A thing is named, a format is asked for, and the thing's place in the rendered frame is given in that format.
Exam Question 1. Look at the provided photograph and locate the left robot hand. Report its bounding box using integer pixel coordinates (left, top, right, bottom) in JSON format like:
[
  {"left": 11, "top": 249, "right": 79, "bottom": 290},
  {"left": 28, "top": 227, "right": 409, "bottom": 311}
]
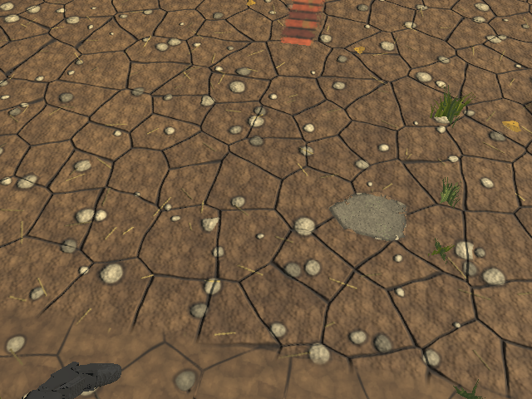
[{"left": 22, "top": 362, "right": 122, "bottom": 399}]

